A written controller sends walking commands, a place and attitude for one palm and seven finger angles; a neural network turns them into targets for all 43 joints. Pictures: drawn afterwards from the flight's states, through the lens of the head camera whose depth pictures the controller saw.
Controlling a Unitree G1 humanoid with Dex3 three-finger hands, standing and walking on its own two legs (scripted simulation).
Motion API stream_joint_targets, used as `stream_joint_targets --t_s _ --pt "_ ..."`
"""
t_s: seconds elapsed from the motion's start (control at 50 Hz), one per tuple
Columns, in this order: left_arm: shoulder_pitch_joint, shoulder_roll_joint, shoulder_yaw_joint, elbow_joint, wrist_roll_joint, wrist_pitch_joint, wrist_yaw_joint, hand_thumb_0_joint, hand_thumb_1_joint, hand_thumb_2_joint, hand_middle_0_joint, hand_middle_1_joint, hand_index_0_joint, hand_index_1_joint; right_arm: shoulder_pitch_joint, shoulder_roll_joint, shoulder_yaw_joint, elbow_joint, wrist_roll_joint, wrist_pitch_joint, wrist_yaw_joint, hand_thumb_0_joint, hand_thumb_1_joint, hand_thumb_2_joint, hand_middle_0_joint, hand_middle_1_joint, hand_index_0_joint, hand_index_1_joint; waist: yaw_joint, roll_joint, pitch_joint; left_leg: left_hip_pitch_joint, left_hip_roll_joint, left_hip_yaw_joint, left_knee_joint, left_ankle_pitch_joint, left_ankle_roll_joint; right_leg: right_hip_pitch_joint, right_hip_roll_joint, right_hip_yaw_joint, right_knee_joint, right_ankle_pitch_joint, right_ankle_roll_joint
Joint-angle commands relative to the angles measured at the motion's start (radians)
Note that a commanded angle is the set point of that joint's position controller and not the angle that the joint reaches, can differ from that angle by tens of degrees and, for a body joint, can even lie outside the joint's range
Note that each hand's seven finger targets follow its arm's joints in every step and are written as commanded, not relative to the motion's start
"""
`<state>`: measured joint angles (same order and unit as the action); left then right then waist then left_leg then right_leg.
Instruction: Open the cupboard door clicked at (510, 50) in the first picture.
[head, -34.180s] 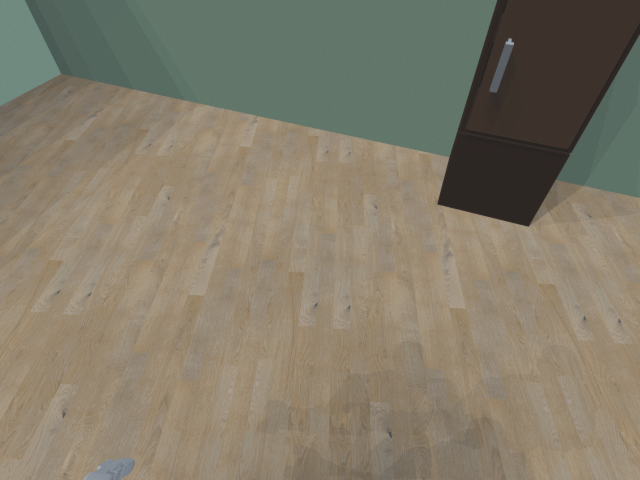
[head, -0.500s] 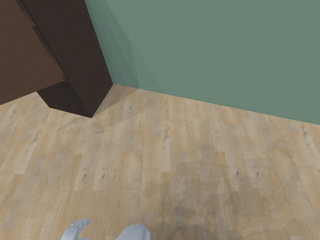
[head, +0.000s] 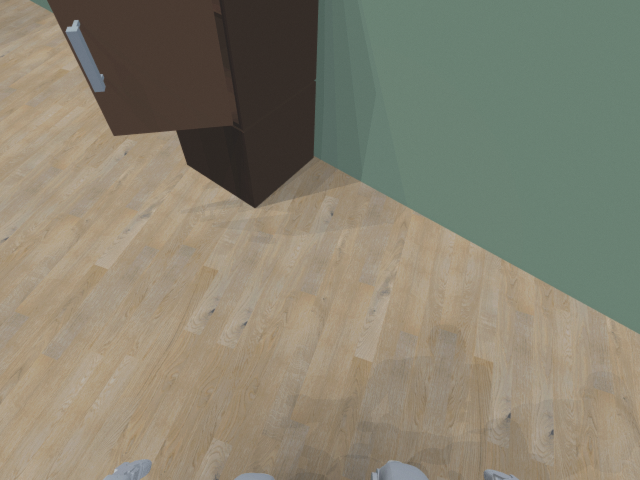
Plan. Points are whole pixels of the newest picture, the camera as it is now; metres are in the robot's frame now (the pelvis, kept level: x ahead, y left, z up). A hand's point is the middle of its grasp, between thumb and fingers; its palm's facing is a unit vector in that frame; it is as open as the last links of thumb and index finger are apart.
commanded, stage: turn to face it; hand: left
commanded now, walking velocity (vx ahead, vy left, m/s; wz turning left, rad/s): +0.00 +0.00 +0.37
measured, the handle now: (88, 56) +1.01 +0.66 -0.08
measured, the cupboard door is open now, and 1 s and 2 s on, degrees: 48 48 48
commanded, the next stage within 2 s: take the last steps up to it in 0.26 s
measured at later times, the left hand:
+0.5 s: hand out of the picture +0.00 +0.17 -0.19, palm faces +0.25 -0.95 -0.19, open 7.4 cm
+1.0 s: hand out of the picture +0.10 +0.17 -0.15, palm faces +0.36 -0.91 -0.21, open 7.4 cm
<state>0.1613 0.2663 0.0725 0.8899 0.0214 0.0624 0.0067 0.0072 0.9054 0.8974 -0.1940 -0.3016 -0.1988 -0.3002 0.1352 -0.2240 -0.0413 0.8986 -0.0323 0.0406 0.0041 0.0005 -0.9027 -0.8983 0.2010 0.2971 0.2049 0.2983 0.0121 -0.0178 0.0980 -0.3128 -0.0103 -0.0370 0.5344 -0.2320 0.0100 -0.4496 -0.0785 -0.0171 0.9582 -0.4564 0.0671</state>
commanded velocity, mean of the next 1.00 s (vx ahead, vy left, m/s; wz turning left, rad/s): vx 0.20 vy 0.10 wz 0.21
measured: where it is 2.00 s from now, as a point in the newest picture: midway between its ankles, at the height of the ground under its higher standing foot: (257, 377)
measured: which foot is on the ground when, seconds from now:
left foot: down 0.00-0.12, up 0.14-0.44, down 0.46-0.80, up 0.82-1.00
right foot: up 0.00-0.10, down 0.12-0.46, up 0.48-0.78, down 0.80-1.00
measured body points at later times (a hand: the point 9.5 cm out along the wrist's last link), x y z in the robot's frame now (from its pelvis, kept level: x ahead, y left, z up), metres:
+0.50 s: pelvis +0.02 -0.02 -0.01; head +0.05 +0.01 +0.44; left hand -0.01 +0.22 -0.17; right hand +0.16 -0.25 -0.14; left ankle +0.00 +0.08 -0.74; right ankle +0.01 -0.15 -0.72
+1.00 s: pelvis +0.13 -0.01 +0.01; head +0.16 -0.02 +0.46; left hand +0.08 +0.22 -0.13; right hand +0.23 -0.24 -0.15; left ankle +0.10 +0.14 -0.66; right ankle +0.13 -0.13 -0.73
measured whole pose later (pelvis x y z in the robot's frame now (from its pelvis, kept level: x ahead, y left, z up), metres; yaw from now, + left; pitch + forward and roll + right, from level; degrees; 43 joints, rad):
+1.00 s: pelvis +0.13 -0.01 +0.01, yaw +18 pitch +0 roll +2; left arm 0.30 0.14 0.04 1.02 0.03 -0.06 0.00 0.00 0.90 0.90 -0.19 -0.30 -0.20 -0.30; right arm 0.26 -0.22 -0.06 1.05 -0.03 0.03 0.03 0.01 -0.91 -0.90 0.20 0.30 0.20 0.30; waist 0.01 0.01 0.04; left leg -0.51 0.05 0.03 1.05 -0.27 -0.03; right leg -0.13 -0.09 -0.14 0.41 -0.28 0.01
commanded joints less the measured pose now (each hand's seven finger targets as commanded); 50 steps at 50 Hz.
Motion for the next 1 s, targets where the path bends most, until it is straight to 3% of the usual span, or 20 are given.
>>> stream_joint_targets --t_s 0.0,0.06,0.1,0.12,0.16,0.22,0.3,0.38,0.4,0.44,0.46,0.56,0.64,0.74,0.76,0.78,0.8,0.82,0.88,0.98 --pt "0.038 0.051 0.004 -0.069 -0.005 -0.032 0.002 0.0 0.9 0.9 -0.2 -0.3 -0.2 -0.3 0.005 -0.214 -0.061 -0.062 0.003 -0.014 -0.015 0.0 -0.9 -0.9 0.2 0.3 0.2 0.3 -0.019 0.176 -0.142 0.039 0.214 -0.242 -0.176 0.142 0.146 0.115 0.049 -0.029 -0.18 0.024 -0.003" --pt "0.145 0.074 0.014 -0.038 -0.007 -0.051 0.007 0.0 0.9 0.9 -0.2 -0.3 -0.2 -0.3 -0.031 -0.186 -0.061 -0.071 0.015 -0.008 -0.012 0.0 -0.9 -0.9 0.2 0.3 0.2 0.3 0.038 0.113 -0.16 -0.082 0.135 -0.199 -0.043 0.092 0.079 0.352 0.044 -0.025 -0.496 0.22 -0.011" --pt "0.165 0.222 0.039 -0.05 0.015 -0.068 0.019 0.0 0.9 0.9 -0.2 -0.3 -0.2 -0.3 -0.032 -0.084 -0.048 -0.104 0.025 -0.009 -0.003 0.0 -0.9 -0.9 0.2 0.3 0.2 0.3 0.057 -0.319 -0.138 -0.276 -0.075 0.012 0.389 -0.362 -0.041 0.384 -0.373 0.424 -0.725 0.289 -0.178" --pt "0.145 0.203 0.028 -0.055 0.007 -0.069 0.023 0.0 0.9 0.9 -0.2 -0.3 -0.2 -0.3 -0.038 -0.123 -0.052 -0.099 0.019 -0.003 0.0 0.0 -0.9 -0.9 0.2 0.3 0.2 0.3 0.046 -0.216 -0.124 -0.249 -0.015 -0.044 0.551 -0.382 -0.029 0.283 -0.404 0.387 -0.71 0.331 -0.24" --pt "0.037 0.131 0.012 -0.073 0.003 -0.07 0.022 0.0 0.9 0.9 -0.2 -0.3 -0.2 -0.3 -0.001 -0.108 -0.059 -0.045 0.014 0.014 0.007 0.0 -0.9 -0.9 0.2 0.3 0.2 0.3 -0.014 -0.207 -0.077 -0.237 0.008 -0.031 0.673 -0.248 -0.04 0.214 -0.27 0.249 -0.692 0.299 -0.208" --pt "0.047 0.096 0.004 -0.062 0.004 -0.074 0.023 0.0 0.9 0.9 -0.2 -0.3 -0.2 -0.3 0.002 -0.076 -0.043 -0.027 0.018 0.01 0.012 0.0 -0.9 -0.9 0.2 0.3 0.2 0.3 -0.014 -0.207 -0.073 -0.212 0.018 0.027 0.558 -0.215 -0.058 0.282 -0.209 0.07 -0.63 0.567 -0.183" --pt "0.161 0.128 0.017 -0.004 0.011 -0.079 0.026 0.0 0.9 0.9 -0.2 -0.3 -0.2 -0.3 -0.052 -0.036 -0.022 -0.019 0.028 -0.009 0.008 0.0 -0.9 -0.9 0.2 0.3 0.2 0.3 0.043 -0.159 -0.129 -0.133 -0.003 0.095 0.249 -0.259 -0.059 0.44 -0.237 0.06 -0.54 0.814 -0.204" --pt "0.143 0.133 0.02 0.026 -0.005 -0.076 0.017 0.0 0.9 0.9 -0.2 -0.3 -0.2 -0.3 0.035 -0.043 -0.013 0.021 0.022 -0.025 0.0 0.0 -0.9 -0.9 0.2 0.3 0.2 0.3 0.0 -0.166 -0.13 0.093 -0.025 0.122 -0.033 -0.041 -0.04 0.32 -0.21 0.019 -0.495 0.624 -0.136" --pt "0.12 0.122 0.02 0.023 -0.007 -0.074 0.011 0.0 0.9 0.9 -0.2 -0.3 -0.2 -0.3 0.076 -0.069 -0.019 0.034 0.02 -0.032 0.002 0.0 -0.9 -0.9 0.2 0.3 0.2 0.3 -0.021 -0.121 -0.138 0.181 0.004 0.095 -0.11 0.0 -0.024 0.244 -0.191 -0.003 -0.454 0.438 -0.103" --pt "0.081 0.028 0.005 -0.024 -0.013 -0.064 -0.003 0.0 0.9 0.9 -0.2 -0.3 -0.2 -0.3 0.18 -0.226 -0.054 0.045 -0.002 -0.04 -0.007 0.0 -0.9 -0.9 0.2 0.3 0.2 0.3 -0.077 0.31 -0.148 0.36 0.337 -0.358 -0.233 0.043 0.167 -0.099 0.001 -0.153 -0.12 -0.146 -0.016" --pt "-0.019 0.038 -0.001 -0.055 -0.001 -0.062 -0.003 0.0 0.9 0.9 -0.2 -0.3 -0.2 -0.3 0.233 -0.238 -0.057 0.064 -0.004 -0.032 -0.015 0.0 -0.9 -0.9 0.2 0.3 0.2 0.3 -0.112 0.256 -0.097 0.301 0.394 -0.416 -0.278 -0.029 0.255 -0.171 0.008 -0.073 0.049 -0.206 -0.035" --pt "-0.002 0.022 0.001 -0.001 0.003 -0.067 -0.029 0.0 0.9 0.9 -0.2 -0.3 -0.2 -0.3 0.135 -0.143 -0.024 0.044 0.005 -0.068 -0.029 0.0 -0.9 -0.9 0.2 0.3 0.2 0.3 -0.025 0.166 -0.059 0.184 0.247 -0.242 -0.307 -0.047 0.196 -0.142 -0.024 -0.013 0.094 0.031 -0.049" --pt "-0.012 -0.001 -0.008 0.005 0.001 -0.072 -0.033 0.0 0.9 0.9 -0.2 -0.3 -0.2 -0.3 0.162 -0.14 -0.026 0.063 0.007 -0.076 -0.025 0.0 -0.9 -0.9 0.2 0.3 0.2 0.3 -0.024 0.153 -0.072 0.164 0.208 -0.16 -0.296 0.009 0.192 -0.023 0.0 -0.062 -0.116 0.06 -0.041" --pt "0.116 0.014 0.007 0.05 0.003 -0.086 -0.03 0.0 0.9 0.9 -0.2 -0.3 -0.2 -0.3 0.136 -0.131 -0.025 0.078 0.013 -0.065 -0.017 0.0 -0.9 -0.9 0.2 0.3 0.2 0.3 0.05 0.085 -0.058 -0.048 0.146 -0.116 -0.156 -0.141 0.141 0.343 0.044 -0.104 -0.413 0.162 -0.038" --pt "0.205 0.052 0.019 0.078 0.007 -0.097 -0.024 0.0 0.9 0.9 -0.2 -0.3 -0.2 -0.3 0.126 -0.103 -0.022 0.075 0.02 -0.068 -0.013 0.0 -0.9 -0.9 0.2 0.3 0.2 0.3 0.092 -0.025 -0.082 -0.159 0.068 -0.047 -0.01 -0.189 0.091 0.51 -0.014 -0.023 -0.52 0.125 -0.054" --pt "0.314 0.152 0.04 0.103 0.016 -0.11 -0.013 0.0 0.9 0.9 -0.2 -0.3 -0.2 -0.3 0.137 -0.039 -0.014 0.055 0.03 -0.075 -0.006 0.0 -0.9 -0.9 0.2 0.3 0.2 0.3 0.132 -0.302 -0.128 -0.338 -0.041 0.071 0.285 -0.303 0.03 0.66 -0.289 0.319 -0.676 -0.03 -0.133" --pt "0.344 0.193 0.044 0.105 0.005 -0.104 -0.003 0.0 0.9 0.9 -0.2 -0.3 -0.2 -0.3 0.092 -0.077 -0.022 0.021 0.015 -0.065 0.0 0.0 -0.9 -0.9 0.2 0.3 0.2 0.3 0.132 -0.317 -0.089 -0.409 -0.02 0.026 0.51 -0.392 0.011 0.571 -0.466 0.57 -0.817 -0.135 -0.216" --pt "0.287 0.164 0.039 0.09 -0.002 -0.102 0.002 0.0 0.9 0.9 -0.2 -0.3 -0.2 -0.3 0.06 -0.095 -0.029 0.018 0.005 -0.061 0.006 0.0 -0.9 -0.9 0.2 0.3 0.2 0.3 0.105 -0.179 -0.009 -0.432 0.04 -0.03 0.587 -0.298 0.007 0.469 -0.452 0.521 -0.841 -0.195 -0.247" --pt "0.167 0.044 0.003 0.076 0.0 -0.125 0.006 0.0 0.9 0.9 -0.2 -0.3 -0.2 -0.3 0.069 -0.055 -0.028 0.062 0.001 -0.044 0.019 0.0 -0.9 -0.9 0.2 0.3 0.2 0.3 0.022 -0.165 0.052 -0.353 0.104 -0.018 0.615 -0.063 -0.022 0.267 -0.322 0.244 -0.826 0.028 -0.177" --pt "0.254 0.044 0.001 0.137 0.001 -0.151 0.005 0.0 0.9 0.9 -0.2 -0.3 -0.2 -0.3 0.055 0.006 -0.014 0.069 0.01 -0.043 0.037 0.0 -0.9 -0.9 0.2 0.3 0.2 0.3 0.025 -0.128 -0.036 -0.312 0.091 0.094 0.4 0.025 -0.062 0.404 -0.245 -0.016 -0.75 0.544 -0.153"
